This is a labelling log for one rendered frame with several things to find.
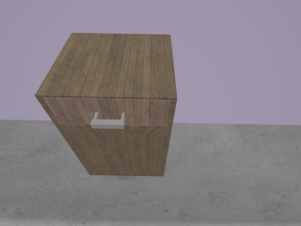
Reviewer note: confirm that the cabinet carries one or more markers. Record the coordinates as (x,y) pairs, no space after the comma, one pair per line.
(115,66)

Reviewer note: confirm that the drawer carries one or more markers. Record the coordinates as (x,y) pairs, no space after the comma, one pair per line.
(144,112)

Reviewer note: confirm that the handle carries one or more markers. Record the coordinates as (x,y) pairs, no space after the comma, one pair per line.
(107,124)

